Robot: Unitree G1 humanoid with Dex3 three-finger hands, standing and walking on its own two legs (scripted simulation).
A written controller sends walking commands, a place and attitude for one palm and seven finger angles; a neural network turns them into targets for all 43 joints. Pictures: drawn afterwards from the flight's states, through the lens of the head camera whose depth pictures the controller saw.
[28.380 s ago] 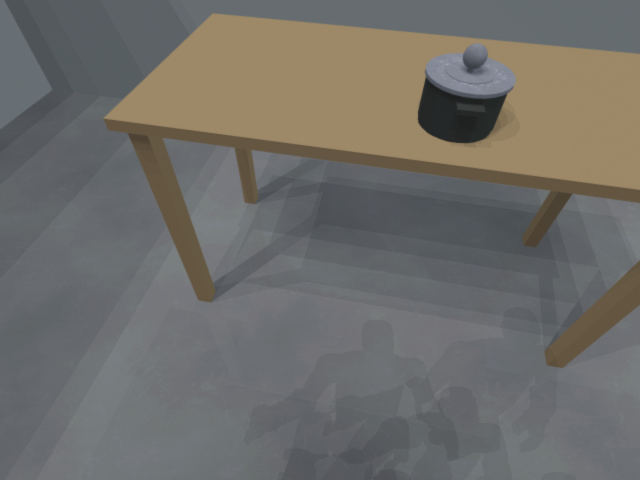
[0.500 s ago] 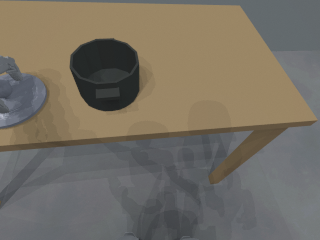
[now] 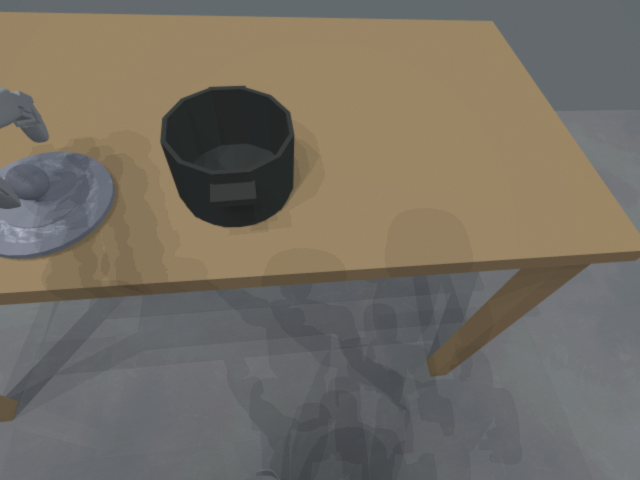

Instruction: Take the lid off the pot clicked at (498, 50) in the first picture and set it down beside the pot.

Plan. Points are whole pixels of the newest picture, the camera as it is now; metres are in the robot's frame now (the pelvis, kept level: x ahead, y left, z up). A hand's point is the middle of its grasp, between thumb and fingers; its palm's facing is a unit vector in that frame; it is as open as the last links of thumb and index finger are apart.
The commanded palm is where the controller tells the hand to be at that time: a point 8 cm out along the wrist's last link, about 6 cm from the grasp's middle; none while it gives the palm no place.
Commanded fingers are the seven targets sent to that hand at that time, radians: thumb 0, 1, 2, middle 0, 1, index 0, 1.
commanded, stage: raise the empty hand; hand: left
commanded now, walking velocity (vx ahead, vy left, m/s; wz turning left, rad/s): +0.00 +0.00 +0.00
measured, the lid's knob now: (27, 182) +0.47 +0.36 +0.07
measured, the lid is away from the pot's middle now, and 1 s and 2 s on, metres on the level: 0.25 0.25 0.25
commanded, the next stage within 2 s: draw the hand back to the body in 0.90 s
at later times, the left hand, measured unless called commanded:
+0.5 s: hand out of the picture +0.46 +0.36 +0.18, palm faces -0.32 -0.10 -0.94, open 11.1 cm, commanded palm +0.47 +0.35 +0.25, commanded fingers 0.00 -0.04 0.71 -0.37 -0.82 -0.37 -0.82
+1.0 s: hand out of the picture +0.46 +0.36 +0.22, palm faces -0.29 -0.12 -0.95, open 11.1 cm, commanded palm +0.46 +0.35 +0.28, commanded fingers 0.00 -0.04 0.71 -0.37 -0.82 -0.37 -0.82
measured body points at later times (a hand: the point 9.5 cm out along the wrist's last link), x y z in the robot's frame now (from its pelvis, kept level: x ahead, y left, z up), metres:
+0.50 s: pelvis +0.00 +0.01 +0.01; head +0.07 +0.03 +0.45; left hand +0.47 +0.36 +0.24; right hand +0.05 -0.27 -0.11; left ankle +0.01 +0.05 -0.72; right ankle +0.00 -0.16 -0.72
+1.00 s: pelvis +0.01 +0.00 +0.01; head +0.07 +0.02 +0.46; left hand +0.47 +0.37 +0.27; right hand +0.06 -0.27 -0.11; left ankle +0.01 +0.05 -0.72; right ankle +0.00 -0.16 -0.72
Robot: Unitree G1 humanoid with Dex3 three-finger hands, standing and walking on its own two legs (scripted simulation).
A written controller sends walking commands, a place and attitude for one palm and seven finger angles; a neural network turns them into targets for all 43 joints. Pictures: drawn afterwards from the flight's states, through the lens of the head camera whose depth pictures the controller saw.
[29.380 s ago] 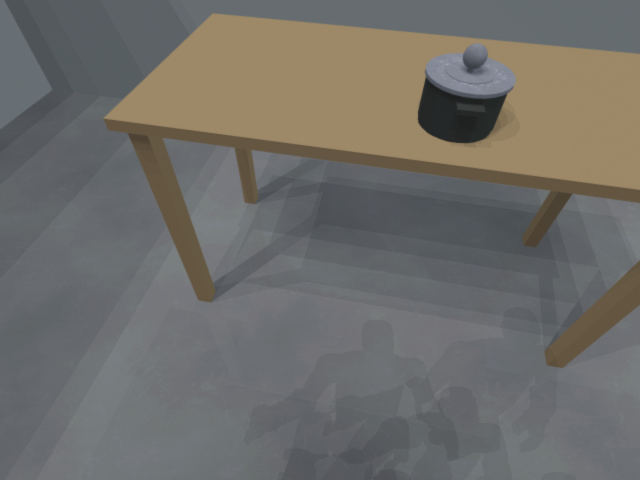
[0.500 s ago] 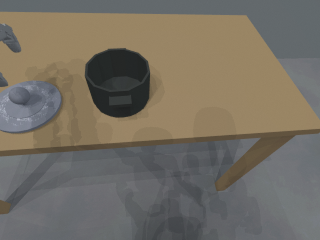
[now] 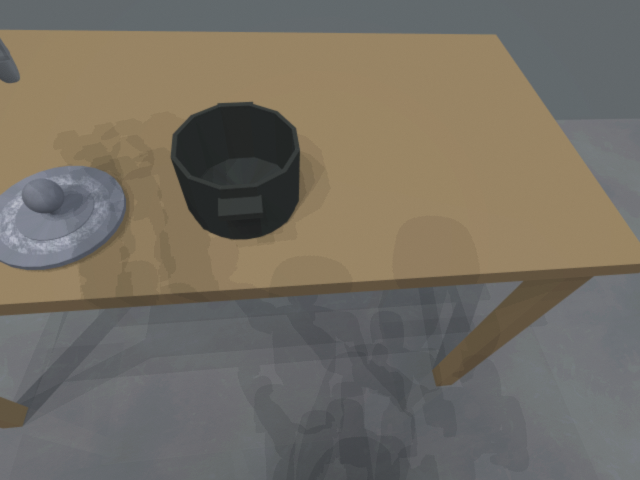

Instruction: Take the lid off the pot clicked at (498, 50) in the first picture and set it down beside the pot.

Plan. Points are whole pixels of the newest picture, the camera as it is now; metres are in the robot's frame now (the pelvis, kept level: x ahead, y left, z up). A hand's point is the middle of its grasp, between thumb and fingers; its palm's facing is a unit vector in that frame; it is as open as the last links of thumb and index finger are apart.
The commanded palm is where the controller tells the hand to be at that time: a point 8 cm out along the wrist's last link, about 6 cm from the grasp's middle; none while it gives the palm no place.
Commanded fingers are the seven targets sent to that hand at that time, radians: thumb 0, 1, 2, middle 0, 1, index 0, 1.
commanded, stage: draw the hand back to the body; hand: left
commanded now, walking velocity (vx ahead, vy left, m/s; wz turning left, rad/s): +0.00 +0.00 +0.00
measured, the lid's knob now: (43, 196) +0.46 +0.35 +0.06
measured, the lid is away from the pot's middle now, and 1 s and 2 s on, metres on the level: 0.25 0.25 0.25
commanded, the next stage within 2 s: none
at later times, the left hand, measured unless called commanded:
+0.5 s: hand out of the picture +0.40 +0.33 +0.20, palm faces -0.25 -0.07 -0.97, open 11.1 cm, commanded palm +0.37 +0.32 +0.26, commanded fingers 0.00 -0.04 0.71 -0.37 -0.82 -0.37 -0.82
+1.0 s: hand (31, 122) +0.38 +0.24 +0.25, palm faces +0.53 -0.82 -0.24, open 10.0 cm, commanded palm +0.32 +0.28 +0.25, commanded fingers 0.00 0.45 0.81 -0.28 -0.54 -0.28 -0.54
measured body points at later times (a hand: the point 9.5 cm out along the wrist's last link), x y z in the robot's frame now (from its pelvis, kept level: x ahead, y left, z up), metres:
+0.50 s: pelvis -0.01 -0.02 +0.00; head +0.03 -0.02 +0.45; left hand +0.41 +0.33 +0.25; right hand +0.12 -0.27 -0.11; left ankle +0.01 +0.05 -0.73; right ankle -0.01 -0.16 -0.73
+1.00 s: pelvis +0.03 -0.07 +0.02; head +0.04 -0.08 +0.47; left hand +0.35 +0.28 +0.26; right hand +0.16 -0.34 -0.09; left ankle +0.01 +0.05 -0.73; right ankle -0.01 -0.16 -0.73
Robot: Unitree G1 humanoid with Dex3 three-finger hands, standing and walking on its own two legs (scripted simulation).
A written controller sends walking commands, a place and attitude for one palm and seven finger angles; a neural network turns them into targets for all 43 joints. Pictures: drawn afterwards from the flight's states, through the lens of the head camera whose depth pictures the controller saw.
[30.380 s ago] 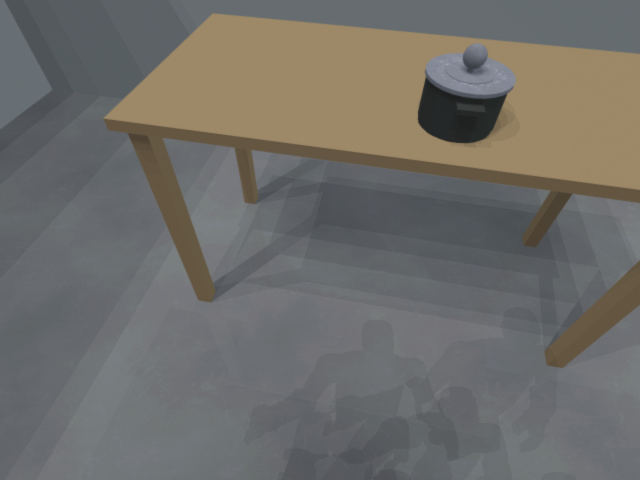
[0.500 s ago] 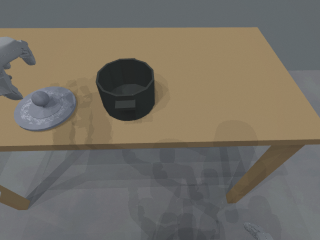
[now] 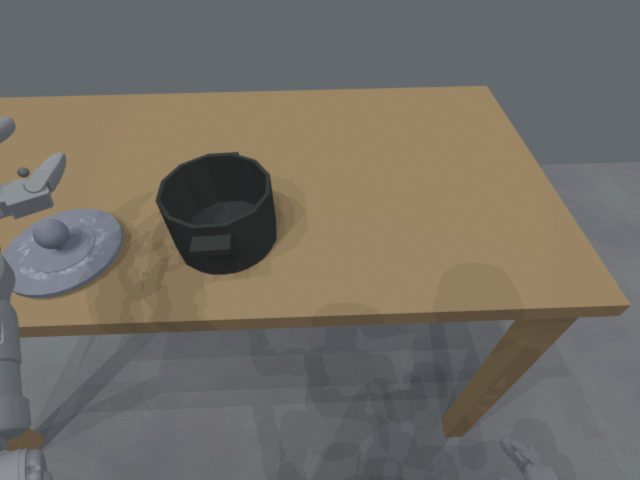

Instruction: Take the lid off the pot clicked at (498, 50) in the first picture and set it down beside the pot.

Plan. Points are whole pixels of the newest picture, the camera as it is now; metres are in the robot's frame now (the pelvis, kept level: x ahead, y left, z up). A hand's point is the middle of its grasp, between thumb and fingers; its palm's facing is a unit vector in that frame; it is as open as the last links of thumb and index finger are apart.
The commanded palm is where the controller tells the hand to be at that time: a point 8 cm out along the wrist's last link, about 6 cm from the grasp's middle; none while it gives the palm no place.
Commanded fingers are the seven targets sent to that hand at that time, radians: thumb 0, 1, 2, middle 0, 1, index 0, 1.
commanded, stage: draw the hand back to the body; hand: left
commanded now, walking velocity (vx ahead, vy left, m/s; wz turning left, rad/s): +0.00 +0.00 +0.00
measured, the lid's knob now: (51, 234) +0.42 +0.44 +0.05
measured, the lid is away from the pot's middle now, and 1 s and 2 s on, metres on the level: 0.25 0.25 0.25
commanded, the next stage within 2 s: step back with the hand held close in 1.26 s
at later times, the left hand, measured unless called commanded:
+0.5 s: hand (2, 249) +0.25 +0.29 +0.22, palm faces +0.55 -0.81 -0.22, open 7.7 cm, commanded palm +0.20 +0.32 +0.23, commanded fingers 0.00 0.90 0.90 -0.20 -0.30 -0.20 -0.30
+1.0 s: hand out of the picture +0.18 +0.27 +0.21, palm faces +0.45 -0.84 -0.29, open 7.4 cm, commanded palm +0.11 +0.31 +0.22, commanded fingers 0.00 0.90 0.90 -0.20 -0.30 -0.20 -0.30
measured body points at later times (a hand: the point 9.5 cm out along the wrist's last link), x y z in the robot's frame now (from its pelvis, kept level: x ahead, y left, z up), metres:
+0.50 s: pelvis -0.02 -0.01 +0.00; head -0.03 -0.03 +0.45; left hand +0.22 +0.33 +0.24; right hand +0.18 -0.23 -0.09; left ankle -0.02 +0.12 -0.75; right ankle -0.04 -0.09 -0.75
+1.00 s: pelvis -0.03 +0.02 +0.00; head -0.06 +0.01 +0.45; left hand +0.15 +0.32 +0.23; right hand +0.17 -0.20 -0.08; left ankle -0.02 +0.12 -0.75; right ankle -0.04 -0.09 -0.75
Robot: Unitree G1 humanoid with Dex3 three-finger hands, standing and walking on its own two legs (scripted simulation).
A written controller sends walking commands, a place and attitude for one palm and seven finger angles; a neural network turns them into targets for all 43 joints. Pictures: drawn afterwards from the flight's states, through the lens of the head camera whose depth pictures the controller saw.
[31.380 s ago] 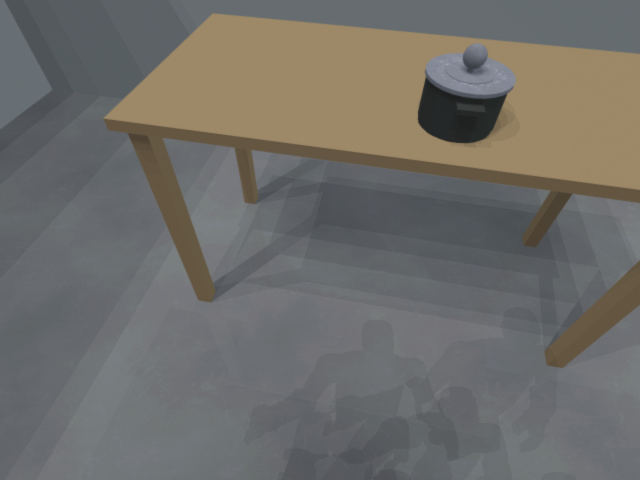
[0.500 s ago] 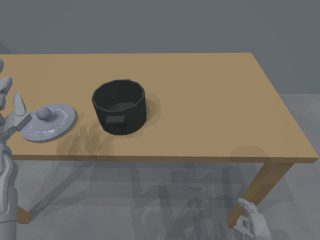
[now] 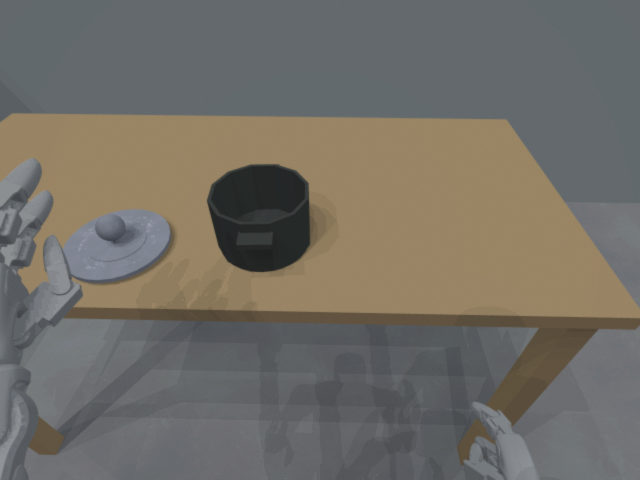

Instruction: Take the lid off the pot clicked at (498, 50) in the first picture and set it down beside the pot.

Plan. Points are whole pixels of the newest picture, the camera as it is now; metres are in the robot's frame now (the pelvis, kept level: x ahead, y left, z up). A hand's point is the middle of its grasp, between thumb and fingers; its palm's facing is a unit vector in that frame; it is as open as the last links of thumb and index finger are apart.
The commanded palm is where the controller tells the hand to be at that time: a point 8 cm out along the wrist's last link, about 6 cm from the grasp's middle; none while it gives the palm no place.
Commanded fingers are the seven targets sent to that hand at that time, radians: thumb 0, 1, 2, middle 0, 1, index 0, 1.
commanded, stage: draw the hand back to the body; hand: left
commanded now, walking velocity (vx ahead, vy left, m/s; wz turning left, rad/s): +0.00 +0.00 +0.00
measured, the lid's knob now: (110, 227) +0.46 +0.41 +0.05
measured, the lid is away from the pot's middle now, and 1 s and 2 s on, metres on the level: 0.25 0.25 0.25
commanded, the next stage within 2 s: step back with the hand held close in 0.26 s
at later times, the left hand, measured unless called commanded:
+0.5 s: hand (39, 307) +0.18 +0.25 +0.22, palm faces +0.47 -0.79 -0.39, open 7.4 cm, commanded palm +0.12 +0.29 +0.21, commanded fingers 0.00 0.90 0.90 -0.20 -0.30 -0.20 -0.30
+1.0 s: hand out of the picture +0.12 +0.26 +0.21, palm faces +0.42 -0.77 -0.47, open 7.4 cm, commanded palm +0.07 +0.31 +0.21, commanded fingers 0.00 0.90 0.90 -0.20 -0.30 -0.20 -0.30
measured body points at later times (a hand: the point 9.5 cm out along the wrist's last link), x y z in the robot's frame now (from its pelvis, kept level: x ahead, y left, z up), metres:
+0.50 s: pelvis -0.01 +0.01 +0.00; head -0.02 +0.01 +0.45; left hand +0.15 +0.29 +0.24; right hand +0.19 -0.20 -0.07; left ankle +0.01 +0.09 -0.75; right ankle -0.01 -0.11 -0.75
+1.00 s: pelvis -0.06 +0.03 -0.02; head -0.06 +0.04 +0.43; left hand +0.09 +0.30 +0.23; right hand +0.11 -0.20 -0.09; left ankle +0.01 +0.09 -0.75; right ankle -0.05 -0.11 -0.75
